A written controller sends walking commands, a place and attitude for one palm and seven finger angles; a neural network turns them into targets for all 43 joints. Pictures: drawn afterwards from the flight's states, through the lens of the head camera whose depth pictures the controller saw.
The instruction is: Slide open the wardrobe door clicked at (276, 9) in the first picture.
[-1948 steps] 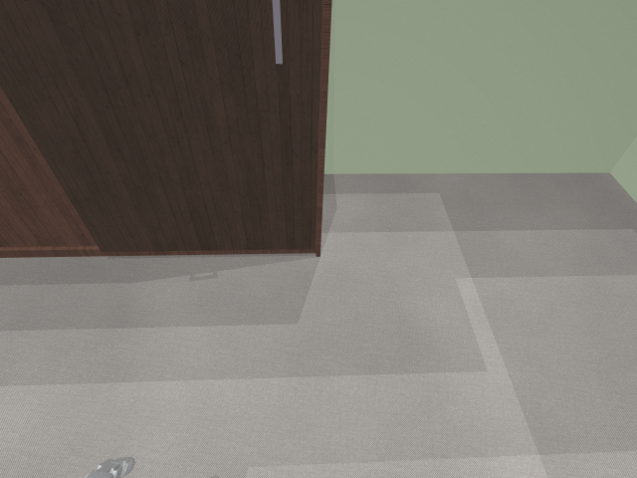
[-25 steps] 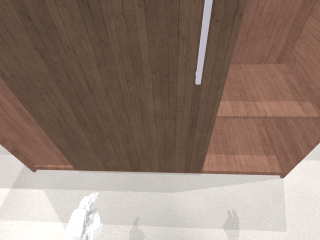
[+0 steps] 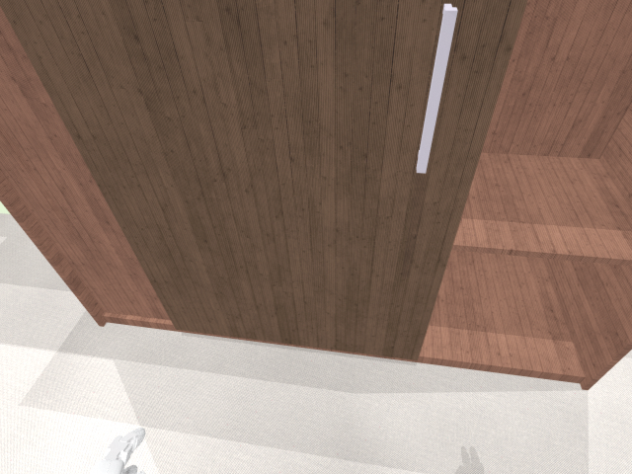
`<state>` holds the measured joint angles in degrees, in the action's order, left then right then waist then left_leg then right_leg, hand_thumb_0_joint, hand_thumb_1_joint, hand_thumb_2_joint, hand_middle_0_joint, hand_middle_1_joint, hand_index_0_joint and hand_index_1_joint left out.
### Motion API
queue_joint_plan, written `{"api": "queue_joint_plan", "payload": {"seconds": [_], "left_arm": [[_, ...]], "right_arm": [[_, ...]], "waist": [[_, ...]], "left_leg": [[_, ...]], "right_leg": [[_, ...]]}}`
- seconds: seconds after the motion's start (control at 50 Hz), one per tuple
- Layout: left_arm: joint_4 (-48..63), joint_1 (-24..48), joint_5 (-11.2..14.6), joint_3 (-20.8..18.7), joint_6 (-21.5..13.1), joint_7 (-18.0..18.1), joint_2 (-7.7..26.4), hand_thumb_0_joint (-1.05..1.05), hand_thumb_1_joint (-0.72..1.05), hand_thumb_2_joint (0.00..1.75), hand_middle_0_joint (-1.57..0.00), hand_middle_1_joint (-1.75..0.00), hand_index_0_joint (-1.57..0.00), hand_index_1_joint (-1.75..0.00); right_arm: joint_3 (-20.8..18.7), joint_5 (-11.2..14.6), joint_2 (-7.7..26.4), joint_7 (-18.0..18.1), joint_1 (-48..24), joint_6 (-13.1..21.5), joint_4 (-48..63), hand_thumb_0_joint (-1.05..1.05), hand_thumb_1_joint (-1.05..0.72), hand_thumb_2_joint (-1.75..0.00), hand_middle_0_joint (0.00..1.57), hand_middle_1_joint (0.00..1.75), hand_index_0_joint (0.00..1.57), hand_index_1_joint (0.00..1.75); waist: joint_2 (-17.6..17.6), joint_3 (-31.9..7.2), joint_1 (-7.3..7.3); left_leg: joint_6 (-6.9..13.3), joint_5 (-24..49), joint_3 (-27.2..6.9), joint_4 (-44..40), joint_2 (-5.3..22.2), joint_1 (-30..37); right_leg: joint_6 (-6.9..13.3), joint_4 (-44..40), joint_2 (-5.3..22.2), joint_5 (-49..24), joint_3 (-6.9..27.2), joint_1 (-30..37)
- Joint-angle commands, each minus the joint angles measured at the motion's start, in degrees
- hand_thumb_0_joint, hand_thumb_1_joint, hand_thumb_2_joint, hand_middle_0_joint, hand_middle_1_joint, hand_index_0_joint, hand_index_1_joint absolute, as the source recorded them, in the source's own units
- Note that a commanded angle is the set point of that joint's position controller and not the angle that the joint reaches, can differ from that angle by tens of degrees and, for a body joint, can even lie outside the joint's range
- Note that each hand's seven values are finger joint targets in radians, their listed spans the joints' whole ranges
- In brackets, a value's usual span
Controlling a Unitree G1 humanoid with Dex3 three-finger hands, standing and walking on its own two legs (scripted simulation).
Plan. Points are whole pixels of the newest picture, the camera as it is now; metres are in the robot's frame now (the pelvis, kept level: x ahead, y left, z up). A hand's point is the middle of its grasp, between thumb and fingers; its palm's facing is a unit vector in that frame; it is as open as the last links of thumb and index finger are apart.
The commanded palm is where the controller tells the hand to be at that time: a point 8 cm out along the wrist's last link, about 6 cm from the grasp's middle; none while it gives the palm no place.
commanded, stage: stop stepping back and stand still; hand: right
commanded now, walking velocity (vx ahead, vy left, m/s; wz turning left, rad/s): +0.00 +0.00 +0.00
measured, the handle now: (433, 97) +0.64 -0.16 +0.20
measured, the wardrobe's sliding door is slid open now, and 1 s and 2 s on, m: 0.52 0.52 0.52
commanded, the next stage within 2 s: let the arm hang, fingers relaxed in 0.54 s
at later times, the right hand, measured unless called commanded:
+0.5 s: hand (627, 327) +0.24 -0.28 +0.16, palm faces +0.38 +0.81 -0.45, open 7.4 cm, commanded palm +0.16 -0.32 +0.19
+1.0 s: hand out of the picture -0.01 -0.18 -0.17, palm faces -0.05 +0.99 -0.14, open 7.4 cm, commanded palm none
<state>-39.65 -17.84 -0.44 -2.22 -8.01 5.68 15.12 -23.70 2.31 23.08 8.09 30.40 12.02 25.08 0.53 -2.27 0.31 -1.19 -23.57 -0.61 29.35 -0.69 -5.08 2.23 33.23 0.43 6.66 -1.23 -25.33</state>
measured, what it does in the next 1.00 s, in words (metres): steps on the spot: right foot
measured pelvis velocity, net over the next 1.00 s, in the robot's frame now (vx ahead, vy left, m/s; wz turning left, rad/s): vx -0.03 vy -0.01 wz -0.03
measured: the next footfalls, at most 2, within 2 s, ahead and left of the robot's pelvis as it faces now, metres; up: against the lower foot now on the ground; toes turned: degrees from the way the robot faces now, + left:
right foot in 0.32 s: +0.07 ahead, -0.12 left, +0.00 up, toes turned +0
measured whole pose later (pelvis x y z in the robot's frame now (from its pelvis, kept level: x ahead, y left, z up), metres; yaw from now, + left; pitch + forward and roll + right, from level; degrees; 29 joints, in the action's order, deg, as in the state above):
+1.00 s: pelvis -0.03 -0.01 +0.01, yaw -1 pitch +0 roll +1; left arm -57.3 -11.7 -1.7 -0.4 2.1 0.5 17.1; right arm 2.2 -1.1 11.1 -1.1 15.5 -3.0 -57.3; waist 1.4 3.5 1.4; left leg 1.6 -19.7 2.8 30.3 -1.3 -10.3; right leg 0.4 31.0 -0.4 10.8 1.3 -19.8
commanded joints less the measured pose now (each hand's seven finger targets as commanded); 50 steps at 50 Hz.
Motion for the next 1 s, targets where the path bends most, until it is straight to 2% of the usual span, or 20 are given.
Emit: {"api": "queue_joint_plan", "payload": {"seconds": [0.0, 0.02, 0.1, 0.12, 0.14, 0.16, 0.22, 0.26, 0.3, 0.34, 0.36, 0.42, 0.5, 0.6, 0.62, 0.64, 0.68, 0.78, 0.88, 0.98], "left_arm": [[10.9, 9.5, -0.2, -1.0, -6.1, 0.5, 6.4, 0.00, 0.90, 0.90, -0.20, -0.30, -0.20, -0.30], [11.1, 9.9, -0.5, -0.9, -6.4, 0.5, 6.0, 0.00, 0.90, 0.90, -0.20, -0.30, -0.20, -0.30], [12.9, 8.8, -0.6, -1.0, -5.0, -1.2, 3.6, 0.00, 0.90, 0.90, -0.20, -0.30, -0.20, -0.30], [13.0, 8.4, -0.7, -1.3, -4.0, -1.6, 3.4, 0.00, 0.90, 0.90, -0.20, -0.30, -0.20, -0.30], [12.5, 9.5, -0.7, -1.0, -3.1, -1.8, 3.1, 0.00, 0.90, 0.90, -0.20, -0.30, -0.20, -0.30], [11.1, 8.6, -0.6, -0.8, -2.7, -2.0, 2.8, 0.00, 0.90, 0.90, -0.20, -0.30, -0.20, -0.30], [10.3, 9.3, 0.3, 0.1, -4.0, -1.2, 2.8, 0.00, 0.90, 0.90, -0.20, -0.30, -0.20, -0.30], [9.1, 8.5, 0.3, 0.1, -4.7, -0.4, 3.7, 0.00, 0.90, 0.90, -0.20, -0.30, -0.20, -0.30], [10.5, 9.7, 1.1, -0.8, -4.7, 0.1, 5.1, 0.00, 0.90, 0.90, -0.20, -0.30, -0.20, -0.30], [11.6, 9.5, 0.9, 0.1, -4.1, 0.0, 4.2, 0.00, 0.90, 0.90, -0.20, -0.30, -0.20, -0.30], [12.0, 9.3, 0.8, 0.3, -3.7, -0.4, 4.0, 0.00, 0.90, 0.90, -0.20, -0.30, -0.20, -0.30], [13.8, 10.8, 1.0, -0.4, -3.6, -1.2, 4.5, 0.00, 0.90, 0.90, -0.20, -0.30, -0.20, -0.30], [13.9, 10.0, 0.4, -0.1, -3.1, -1.2, 4.1, 0.00, 0.90, 0.90, -0.20, -0.30, -0.20, -0.30], [13.7, 9.1, 0.6, -0.6, -2.2, -0.8, 4.3, 0.00, 0.90, 0.90, -0.20, -0.30, -0.20, -0.30], [1.8, 12.9, 1.8, -2.4, -4.8, -5.6, 10.5, 0.00, 0.90, 0.90, -0.20, -0.30, -0.20, -0.30], [0.8, 9.7, 1.3, -3.4, -0.3, -5.8, 14.2, 0.00, 0.90, 0.90, -0.20, -0.30, -0.20, -0.30], [1.0, 10.8, 0.6, -2.5, 3.1, -5.4, 13.8, 0.00, 0.90, 0.90, -0.20, -0.30, -0.20, -0.30], [-3.3, 13.1, -1.0, -1.2, 5.8, -5.4, 13.2, 0.00, 0.90, 0.90, -0.20, -0.30, -0.20, -0.30], [-10.0, 10.3, -1.4, 0.1, 8.5, -4.9, 9.6, 0.00, 0.90, 0.90, -0.20, -0.30, -0.20, -0.30], [-15.6, 9.3, -1.1, 0.6, 7.9, -4.0, 8.9, 0.00, 0.90, 0.90, -0.20, -0.30, -0.20, -0.30]], "right_arm": [[-5.3, -0.8, 11.0, 1.2, -10.5, 4.3, 15.0, 0.00, -0.90, -0.90, 0.20, 0.30, 0.20, 0.30], [-7.1, -0.9, 13.4, 1.2, -10.8, 4.6, 16.6, 0.00, -0.90, -0.90, 0.20, 0.30, 0.20, 0.30], [-7.9, -0.5, 11.6, 0.1, 1.1, 3.3, 14.9, 0.00, -0.90, -0.90, 0.20, 0.30, 0.20, 0.30], [-9.0, -0.2, 12.2, 0.0, 3.2, 3.1, 14.0, 0.00, -0.90, -0.90, 0.20, 0.30, 0.20, 0.30], [-8.4, 0.8, 11.3, 0.0, 1.4, 2.8, 13.3, 0.00, -0.90, -0.90, 0.20, 0.30, 0.20, 0.30], [-7.6, 0.9, 10.2, 0.2, -0.6, 1.9, 11.7, 0.00, -0.90, -0.90, 0.20, 0.30, 0.20, 0.30], [-5.2, 0.5, 9.5, 0.6, -8.9, 1.8, 7.6, 0.00, -0.90, -0.90, 0.20, 0.30, 0.20, 0.30], [-4.4, -0.2, 8.7, 0.9, -9.3, 1.6, 3.6, 0.00, -0.90, -0.90, 0.20, 0.30, 0.20, 0.30], [-3.5, -0.4, 9.2, 0.8, -11.3, 2.1, 7.3, 0.00, -0.90, -0.90, 0.20, 0.30, 0.20, 0.30], [-4.9, -0.8, 11.3, 0.8, -9.8, 1.4, 9.2, 0.00, -0.90, -0.90, 0.20, 0.30, 0.20, 0.30], [-4.7, -0.7, 11.0, 0.5, -8.9, 1.4, 10.8, 0.00, -0.90, -0.90, 0.20, 0.30, 0.20, 0.30], [-6.2, -0.2, 11.3, 0.3, -4.3, 1.7, 16.1, 0.00, -0.90, -0.90, 0.20, 0.30, 0.20, 0.30], [-9.2, 0.4, 12.3, 0.7, 1.3, 2.7, 15.2, 0.00, -0.90, -0.90, 0.20, 0.30, 0.20, 0.30], [-8.1, 1.1, 10.9, 0.7, 1.7, 2.7, 10.7, 0.00, -0.90, -0.90, 0.20, 0.30, 0.20, 0.30], [18.7, -1.8, -0.2, -5.7, -3.6, -4.2, -30.7, 0.00, -0.90, -0.90, 0.20, 0.30, 0.20, 0.30], [16.4, -2.9, 1.6, -7.3, -6.9, -9.6, -32.4, 0.00, -0.90, -0.90, 0.20, 0.30, 0.20, 0.30], [17.0, -3.6, 2.5, -7.8, -10.1, -11.0, -38.3, 0.00, -0.90, -0.90, 0.20, 0.30, 0.20, 0.30], [18.8, -3.9, 5.8, -8.1, -17.9, -10.9, -56.8, 0.00, -0.90, -0.90, 0.20, 0.30, 0.20, 0.30], [21.5, -3.5, 4.2, -7.6, -23.1, -11.8, -70.5, 0.00, -0.90, -0.90, 0.20, 0.30, 0.20, 0.30], [21.6, -2.9, 0.8, -7.7, -16.7, -11.7, -80.9, 0.00, -0.90, -0.90, 0.20, 0.30, 0.20, 0.30]], "waist": [[-20.2, 1.5, -0.53], [-21.2, 0.4, -1.42], [-8.0, -4.1, -2.51], [0.3, -4.0, -2.24], [6.3, -1.8, -2.17], [10.4, 0.8, -1.30], [6.9, 2.5, 0.22], [0.8, -1.1, -0.12], [-1.6, -4.7, -1.28], [0.3, -8.4, -0.76], [-2.4, -9.9, -0.67], [-6.3, -8.3, -1.85], [-8.7, -8.3, -1.25], [-4.0, -10.2, -0.44], [-3.2, -6.2, 2.09], [-2.7, -7.7, 1.26], [1.9, -4.9, -0.20], [7.8, -2.1, -0.44], [-0.9, 3.5, 1.95], [-7.6, 1.9, -0.26]], "left_leg": [[2.5, -7.2, 3.2, 4.8, -5.3, -10.8], [2.5, -6.1, 2.6, 7.4, -5.4, -8.7], [4.7, -2.8, 0.4, -9.3, -0.6, 1.4], [7.0, -6.1, -9.6, -17.4, 7.9, -8.8], [10.8, -10.6, -20.9, -22.5, 16.4, -16.8], [13.6, -10.4, -22.1, -22.2, 18.4, -17.9], [9.8, 13.4, -11.5, -12.3, 13.9, -11.1], [4.8, 27.4, -6.5, -5.1, 8.7, -8.3], [-0.4, 27.7, -4.4, -3.1, 4.1, -9.7], [-0.5, 41.0, -1.0, 1.5, 2.7, -8.2], [-0.6, 38.2, 0.4, 4.0, 2.0, -7.3], [0.3, 18.4, -0.2, -0.2, 0.4, -5.1], [1.5, 24.5, -1.0, -2.7, 1.8, -2.4], [1.4, 31.1, -2.4, -4.8, 3.3, -3.4], [2.6, 36.3, 1.1, 2.9, 6.6, -11.3], [2.9, 25.8, -0.9, 1.3, 7.1, -11.3], [3.0, 11.0, 0.3, 3.3, 4.6, -10.6], [5.9, 10.4, -5.4, -4.2, 8.7, -9.1], [7.6, 1.3, -7.6, -11.1, 9.7, -17.0], [5.2, 4.1, -4.8, -9.9, 5.7, -7.0]], "right_leg": [[-5.2, -31.0, 8.9, 36.1, 20.2, 9.3], [-5.3, -33.0, 10.2, 37.6, 21.7, 8.2], [-4.3, -16.9, 2.1, 23.0, 4.3, 3.5], [-3.4, 0.0, -1.8, 14.1, -0.1, 8.8], [-3.3, 12.3, -1.9, 10.3, 1.6, 7.0], [-3.4, 18.8, -1.3, 9.7, 3.2, 2.1], [-2.1, 6.8, 1.9, 9.8, 2.9, 2.4], [-0.7, -6.2, 1.5, -2.9, 1.6, 12.7], [1.2, -6.7, 5.6, -15.6, 3.7, 21.5], [1.6, -2.6, 5.1, -34.3, 3.9, 25.2], [1.8, -3.2, 5.4, -37.9, 5.4, 25.2], [1.5, -8.0, 7.0, -25.7, 8.0, 19.0], [-0.2, -7.8, 5.3, -20.6, 5.9, 15.4], [-0.8, -5.2, 4.3, -21.4, 3.8, 18.5], [-1.0, 2.1, 6.4, -32.3, 4.6, 17.8], [-0.6, 0.0, 7.5, -28.8, 6.4, 17.3], [2.7, -3.5, 9.4, -16.1, 11.6, 9.3], [1.0, -3.1, 3.9, -2.3, 9.7, 6.4], [-0.5, -3.0, 2.2, 3.9, 6.7, 14.0], [0.5, -10.6, 4.5, 4.6, 10.2, 10.0]]}}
